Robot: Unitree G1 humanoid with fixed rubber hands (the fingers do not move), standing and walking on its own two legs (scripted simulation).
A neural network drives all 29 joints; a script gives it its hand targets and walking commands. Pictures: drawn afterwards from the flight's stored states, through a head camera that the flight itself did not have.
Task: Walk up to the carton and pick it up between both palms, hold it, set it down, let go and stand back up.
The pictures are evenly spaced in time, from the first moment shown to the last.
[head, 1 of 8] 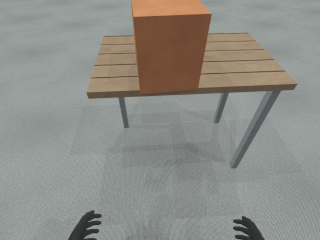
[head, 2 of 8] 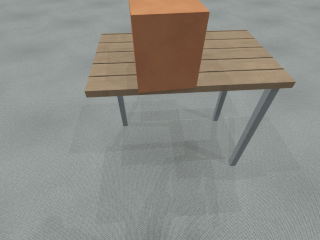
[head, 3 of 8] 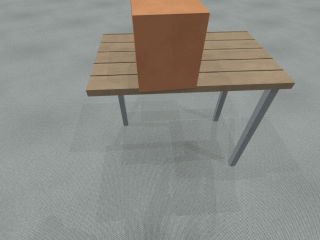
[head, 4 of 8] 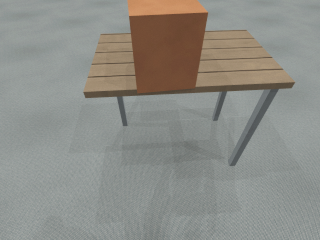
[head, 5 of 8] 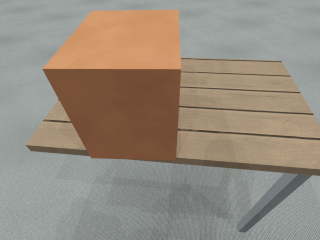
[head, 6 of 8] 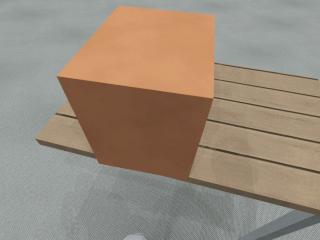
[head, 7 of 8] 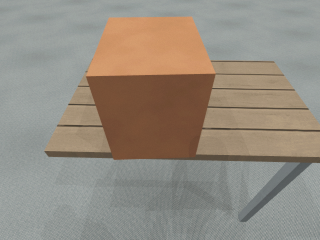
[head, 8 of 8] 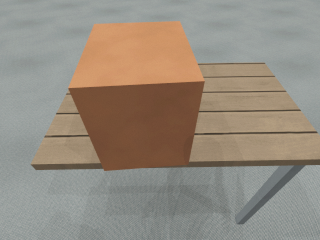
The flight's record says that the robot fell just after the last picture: no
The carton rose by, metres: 0.00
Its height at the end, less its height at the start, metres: +0.00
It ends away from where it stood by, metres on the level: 0.00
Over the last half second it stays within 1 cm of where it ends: yes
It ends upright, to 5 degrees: yes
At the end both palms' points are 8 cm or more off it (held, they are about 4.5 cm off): yes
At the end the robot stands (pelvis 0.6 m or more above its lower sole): yes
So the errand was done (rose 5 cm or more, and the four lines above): no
